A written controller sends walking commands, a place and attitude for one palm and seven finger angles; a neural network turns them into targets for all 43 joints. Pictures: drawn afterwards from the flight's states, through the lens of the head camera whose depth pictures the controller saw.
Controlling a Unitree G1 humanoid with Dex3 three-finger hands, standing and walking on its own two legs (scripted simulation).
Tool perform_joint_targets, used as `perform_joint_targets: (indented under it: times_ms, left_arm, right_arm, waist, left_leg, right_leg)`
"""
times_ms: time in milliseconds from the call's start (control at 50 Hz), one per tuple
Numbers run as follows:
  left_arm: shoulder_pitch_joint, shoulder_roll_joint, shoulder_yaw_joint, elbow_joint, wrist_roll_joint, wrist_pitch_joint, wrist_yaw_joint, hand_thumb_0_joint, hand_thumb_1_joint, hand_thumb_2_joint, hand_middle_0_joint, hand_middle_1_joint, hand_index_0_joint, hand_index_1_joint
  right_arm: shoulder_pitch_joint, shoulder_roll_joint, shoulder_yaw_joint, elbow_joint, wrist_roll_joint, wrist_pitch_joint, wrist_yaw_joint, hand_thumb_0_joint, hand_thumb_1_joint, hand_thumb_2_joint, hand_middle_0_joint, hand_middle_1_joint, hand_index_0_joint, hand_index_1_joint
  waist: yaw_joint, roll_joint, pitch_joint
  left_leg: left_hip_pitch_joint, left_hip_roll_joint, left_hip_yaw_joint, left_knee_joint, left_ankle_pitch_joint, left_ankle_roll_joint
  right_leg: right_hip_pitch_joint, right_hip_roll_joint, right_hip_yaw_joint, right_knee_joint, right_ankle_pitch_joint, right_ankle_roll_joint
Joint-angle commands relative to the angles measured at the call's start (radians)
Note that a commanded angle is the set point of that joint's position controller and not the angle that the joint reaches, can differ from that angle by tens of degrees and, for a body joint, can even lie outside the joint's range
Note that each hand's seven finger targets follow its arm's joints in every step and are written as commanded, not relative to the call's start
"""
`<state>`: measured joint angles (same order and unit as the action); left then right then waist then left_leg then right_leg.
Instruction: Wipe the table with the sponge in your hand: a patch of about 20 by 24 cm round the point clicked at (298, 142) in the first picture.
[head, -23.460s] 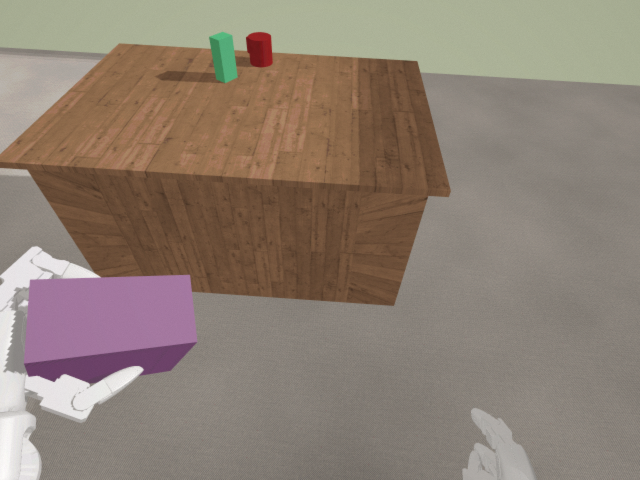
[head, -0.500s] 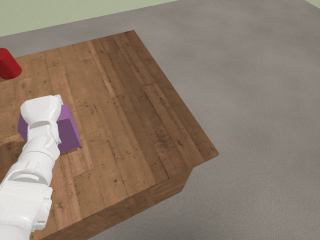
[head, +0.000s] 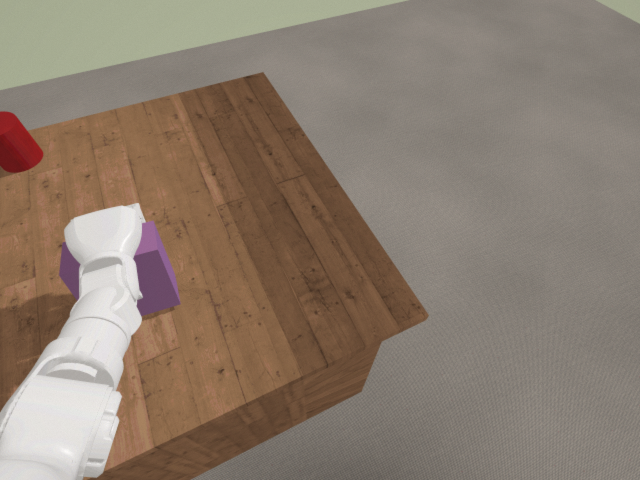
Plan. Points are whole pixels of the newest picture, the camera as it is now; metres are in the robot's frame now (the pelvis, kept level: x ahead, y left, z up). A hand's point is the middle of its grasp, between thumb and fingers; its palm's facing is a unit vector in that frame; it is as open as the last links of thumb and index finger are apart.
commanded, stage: wipe back along the middle lane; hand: left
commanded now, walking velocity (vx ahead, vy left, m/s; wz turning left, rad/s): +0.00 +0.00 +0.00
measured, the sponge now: (130, 284) +0.39 +0.30 -0.05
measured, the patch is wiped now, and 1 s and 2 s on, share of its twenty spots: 0.40 0.75 0.85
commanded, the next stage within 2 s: slide across to the third lane in 1.42 s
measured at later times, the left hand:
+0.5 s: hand (125, 288) +0.36 +0.28 -0.01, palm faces -0.08 -0.01 -1.00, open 10.7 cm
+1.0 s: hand (135, 316) +0.32 +0.25 -0.01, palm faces -0.05 -0.04 -1.00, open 10.7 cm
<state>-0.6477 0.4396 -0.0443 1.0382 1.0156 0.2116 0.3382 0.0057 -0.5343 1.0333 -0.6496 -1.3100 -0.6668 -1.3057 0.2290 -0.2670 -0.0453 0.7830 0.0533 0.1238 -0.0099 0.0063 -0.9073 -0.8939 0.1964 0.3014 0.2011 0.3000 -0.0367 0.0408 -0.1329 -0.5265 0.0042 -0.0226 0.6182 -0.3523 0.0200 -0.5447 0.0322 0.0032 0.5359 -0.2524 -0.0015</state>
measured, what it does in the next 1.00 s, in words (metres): stands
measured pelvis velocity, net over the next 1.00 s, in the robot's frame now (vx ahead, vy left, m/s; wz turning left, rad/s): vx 0.00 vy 0.00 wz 0.01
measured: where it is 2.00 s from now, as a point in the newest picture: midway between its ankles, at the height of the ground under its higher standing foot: outside the picture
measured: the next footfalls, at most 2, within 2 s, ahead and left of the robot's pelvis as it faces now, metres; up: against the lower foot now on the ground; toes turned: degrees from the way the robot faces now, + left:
none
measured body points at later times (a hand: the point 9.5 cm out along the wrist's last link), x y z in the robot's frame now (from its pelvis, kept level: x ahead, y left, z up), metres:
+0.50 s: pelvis -0.01 +0.01 +0.00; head +0.03 +0.01 +0.45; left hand +0.36 +0.28 +0.05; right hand +0.12 -0.24 -0.13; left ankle -0.04 +0.10 -0.73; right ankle -0.01 -0.12 -0.73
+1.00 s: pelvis +0.00 +0.00 +0.00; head +0.02 -0.01 +0.45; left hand +0.32 +0.25 +0.05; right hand +0.19 -0.23 -0.11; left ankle -0.04 +0.10 -0.73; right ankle -0.01 -0.12 -0.73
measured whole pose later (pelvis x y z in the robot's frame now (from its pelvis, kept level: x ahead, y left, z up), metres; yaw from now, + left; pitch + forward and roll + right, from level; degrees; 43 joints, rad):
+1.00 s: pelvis +0.00 +0.00 +0.00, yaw +1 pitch +9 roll -1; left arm -0.31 0.25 -0.23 0.62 0.99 0.45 0.36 0.00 -0.51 1.03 -0.61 -1.35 -0.63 -1.35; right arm 0.09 -0.25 -0.02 0.71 0.08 0.16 -0.01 0.01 -0.91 -0.89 0.20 0.30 0.20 0.30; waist 0.06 0.04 -0.14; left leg -0.39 -0.02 -0.02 0.60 -0.36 0.03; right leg -0.42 0.01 0.01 0.56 -0.28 0.00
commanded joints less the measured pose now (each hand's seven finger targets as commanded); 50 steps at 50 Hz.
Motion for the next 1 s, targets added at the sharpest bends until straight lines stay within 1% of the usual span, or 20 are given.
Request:
perform_joint_targets:
  times_ms: [0,20,100,120,180,240,320,360,420,480,520,580,700,720,740,800,820,880,920,980]
  left_arm:
    - [-0.202,0.146,-0.004,-0.104,0.019,0.007,0.013,0.0,0.1,1.3,-1.2,-1.6,-1.2,-1.6]
    - [-0.191,0.168,0.029,-0.114,0.013,0.007,0.017,0.0,0.1,1.3,-1.2,-1.6,-1.2,-1.6]
    - [-0.187,0.102,-0.036,-0.112,0.027,0.026,0.025,0.0,0.1,1.3,-1.2,-1.6,-1.2,-1.6]
    - [-0.164,0.126,0.001,-0.107,0.02,0.027,0.026,0.0,0.1,1.3,-1.2,-1.6,-1.2,-1.6]
    - [-0.165,0.06,-0.066,-0.105,0.024,0.04,0.026,0.0,0.1,1.3,-1.2,-1.6,-1.2,-1.6]
    - [-0.129,0.087,-0.035,-0.105,0.023,0.045,0.029,0.0,0.1,1.3,-1.2,-1.6,-1.2,-1.6]
    - [-0.095,0.045,-0.047,-0.118,0.014,0.057,0.033,0.0,0.1,1.3,-1.2,-1.6,-1.2,-1.6]
    - [-0.111,-0.016,-0.103,-0.138,0.011,0.066,0.035,0.0,0.1,1.3,-1.2,-1.6,-1.2,-1.6]
    - [-0.068,0.02,-0.054,-0.164,-0.006,0.083,0.038,0.0,0.1,1.3,-1.2,-1.6,-1.2,-1.6]
    - [-0.067,-0.061,-0.128,-0.176,-0.005,0.103,0.037,0.0,0.1,1.3,-1.2,-1.6,-1.2,-1.6]
    - [-0.057,-0.011,-0.08,-0.191,-0.013,0.115,0.034,0.0,0.1,1.3,-1.2,-1.6,-1.2,-1.6]
    - [-0.064,-0.063,-0.134,-0.206,-0.014,0.132,0.027,0.0,0.1,1.3,-1.2,-1.6,-1.2,-1.6]
    - [0.066,-0.112,-0.154,-0.291,-0.021,0.153,0.011,0.0,0.1,1.3,-1.2,-1.6,-1.2,-1.6]
    - [0.11,-0.101,-0.13,-0.309,-0.023,0.159,0.009,0.0,0.1,1.3,-1.2,-1.6,-1.2,-1.6]
    - [0.124,-0.143,-0.173,-0.342,-0.027,0.162,0.007,0.0,0.1,1.3,-1.2,-1.6,-1.2,-1.6]
    - [0.164,-0.143,-0.173,-0.391,-0.036,0.186,0.004,0.0,0.1,1.3,-1.2,-1.6,-1.2,-1.6]
    - [0.19,-0.117,-0.141,-0.41,-0.041,0.196,0.003,0.0,0.1,1.3,-1.2,-1.6,-1.2,-1.6]
    - [0.207,-0.162,-0.196,-0.451,-0.041,0.226,-0.005,0.0,0.1,1.3,-1.2,-1.6,-1.2,-1.6]
    - [0.224,-0.095,-0.139,-0.471,-0.043,0.244,-0.012,0.0,0.1,1.3,-1.2,-1.6,-1.2,-1.6]
    - [0.236,-0.147,-0.199,-0.494,-0.03,0.258,-0.026,0.0,0.1,1.3,-1.2,-1.6,-1.2,-1.6]
  right_arm:
    - [0.005,-0.147,-0.043,-0.089,0.001,-0.025,-0.005,0.0,-0.9,-0.9,0.2,0.3,0.2,0.3]
    - [-0.006,-0.147,-0.044,-0.088,0.004,-0.025,-0.006,0.0,-0.9,-0.9,0.2,0.3,0.2,0.3]
    - [-0.019,-0.142,-0.042,-0.094,0.006,-0.027,-0.004,0.0,-0.9,-0.9,0.2,0.3,0.2,0.3]
    - [-0.029,-0.142,-0.043,-0.095,0.008,-0.029,-0.005,0.0,-0.9,-0.9,0.2,0.3,0.2,0.3]
    - [-0.039,-0.136,-0.037,-0.106,0.008,-0.027,-0.007,0.0,-0.9,-0.9,0.2,0.3,0.2,0.3]
    - [-0.044,-0.138,-0.036,-0.108,0.006,-0.025,-0.009,0.0,-0.9,-0.9,0.2,0.3,0.2,0.3]
    - [-0.075,-0.13,-0.034,-0.122,0.008,-0.024,-0.008,0.0,-0.9,-0.9,0.2,0.3,0.2,0.3]
    - [-0.078,-0.124,-0.033,-0.127,0.007,-0.023,-0.007,0.0,-0.9,-0.9,0.2,0.3,0.2,0.3]
    - [-0.104,-0.127,-0.031,-0.137,0.009,-0.022,-0.009,0.0,-0.9,-0.9,0.2,0.3,0.2,0.3]
    - [-0.116,-0.118,-0.028,-0.143,0.011,-0.02,-0.01,0.0,-0.9,-0.9,0.2,0.3,0.2,0.3]
    - [-0.134,-0.124,-0.026,-0.144,0.012,-0.018,-0.014,0.0,-0.9,-0.9,0.2,0.3,0.2,0.3]
    - [-0.14,-0.117,-0.021,-0.148,0.014,-0.015,-0.017,0.0,-0.9,-0.9,0.2,0.3,0.2,0.3]
    - [-0.167,-0.112,-0.025,-0.168,0.011,-0.013,-0.008,0.0,-0.9,-0.9,0.2,0.3,0.2,0.3]
    - [-0.181,-0.114,-0.027,-0.175,0.01,-0.013,-0.006,0.0,-0.9,-0.9,0.2,0.3,0.2,0.3]
    - [-0.177,-0.111,-0.026,-0.179,0.009,-0.012,-0.003,0.0,-0.9,-0.9,0.2,0.3,0.2,0.3]
    - [-0.204,-0.113,-0.025,-0.186,0.012,-0.01,0.0,0.0,-0.9,-0.9,0.2,0.3,0.2,0.3]
    - [-0.217,-0.115,-0.024,-0.19,0.014,-0.01,-0.001,0.0,-0.9,-0.9,0.2,0.3,0.2,0.3]
    - [-0.235,-0.111,-0.019,-0.198,0.018,-0.009,-0.003,0.0,-0.9,-0.9,0.2,0.3,0.2,0.3]
    - [-0.256,-0.118,-0.014,-0.203,0.019,-0.007,-0.009,0.0,-0.9,-0.9,0.2,0.3,0.2,0.3]
    - [-0.261,-0.107,-0.008,-0.214,0.024,-0.006,-0.013,0.0,-0.9,-0.9,0.2,0.3,0.2,0.3]
  waist:
    - [0.001,-0.058,-0.293]
    - [0.016,-0.055,-0.296]
    - [0.005,-0.049,-0.246]
    - [0.021,-0.046,-0.249]
    - [0.01,-0.045,-0.222]
    - [0.028,-0.04,-0.249]
    - [0.037,-0.04,-0.239]
    - [0.024,-0.039,-0.224]
    - [0.048,-0.051,-0.237]
    - [0.031,-0.066,-0.2]
    - [0.051,-0.067,-0.207]
    - [0.034,-0.078,-0.191]
    - [0.064,-0.074,-0.243]
    - [0.083,-0.068,-0.254]
    - [0.068,-0.067,-0.26]
    - [0.067,-0.103,-0.219]
    - [0.084,-0.109,-0.221]
    - [0.072,-0.122,-0.185]
    - [0.092,-0.117,-0.181]
    - [0.08,-0.115,-0.157]
  left_leg:
    - [0.11,-0.012,0.018,-0.04,0.414,0.016]
    - [0.114,-0.009,0.011,-0.047,0.429,0.014]
    - [0.122,-0.01,0.014,-0.057,0.369,0.015]
    - [0.122,-0.008,0.007,-0.064,0.379,0.013]
    - [0.123,-0.01,0.011,-0.069,0.333,0.012]
    - [0.131,-0.01,0.009,-0.067,0.337,0.01]
    - [0.128,-0.007,0.005,-0.069,0.337,0.004]
    - [0.142,-0.003,0.003,-0.068,0.32,0.0]
    - [0.142,-0.004,0.0,-0.075,0.326,0.001]
    - [0.144,-0.004,0.001,-0.077,0.306,0.001]
    - [0.146,-0.003,-0.006,-0.086,0.305,-0.001]
    - [0.152,-0.005,-0.001,-0.086,0.289,0.001]
    - [0.19,-0.004,-0.002,-0.069,0.384,-0.004]
    - [0.195,-0.002,-0.008,-0.068,0.42,-0.006]
    - [0.207,-0.002,-0.005,-0.059,0.435,-0.005]
    - [0.195,-0.005,-0.001,-0.064,0.408,-0.002]
    - [0.192,-0.006,-0.009,-0.069,0.422,-0.003]
    - [0.198,-0.011,0.0,-0.075,0.39,0.0]
    - [0.193,-0.018,-0.006,-0.085,0.376,0.0]
    - [0.206,-0.022,-0.002,-0.086,0.375,0.0]
  right_leg:
    - [0.277,-0.017,-0.003,-0.003,0.462,-0.054]
    - [0.283,-0.018,-0.002,0.0,0.459,-0.06]
    - [0.233,-0.015,-0.012,-0.013,0.364,-0.058]
    - [0.237,-0.015,-0.014,-0.011,0.348,-0.064]
    - [0.204,-0.012,-0.023,-0.018,0.289,-0.061]
    - [0.218,-0.012,-0.021,-0.01,0.285,-0.066]
    - [0.202,-0.011,-0.022,-0.008,0.269,-0.069]
    - [0.171,-0.006,-0.034,-0.007,0.234,-0.067]
    - [0.204,-0.009,-0.025,-0.01,0.244,-0.072]
    - [0.18,-0.009,-0.036,-0.013,0.219,-0.067]
    - [0.196,-0.009,-0.027,-0.017,0.213,-0.072]
    - [0.19,-0.011,-0.034,-0.02,0.203,-0.067]
    - [0.234,-0.009,-0.031,0.0,0.3,-0.075]
    - [0.246,-0.008,-0.025,0.006,0.323,-0.08]
    - [0.25,-0.01,-0.03,0.011,0.345,-0.075]
    - [0.259,-0.012,-0.022,0.002,0.357,-0.073]
    - [0.273,-0.011,-0.016,0.004,0.366,-0.078]
    - [0.273,-0.014,-0.021,-0.004,0.358,-0.072]
    - [0.293,-0.013,-0.005,-0.011,0.356,-0.077]
    - [0.284,-0.013,-0.017,-0.009,0.346,-0.075]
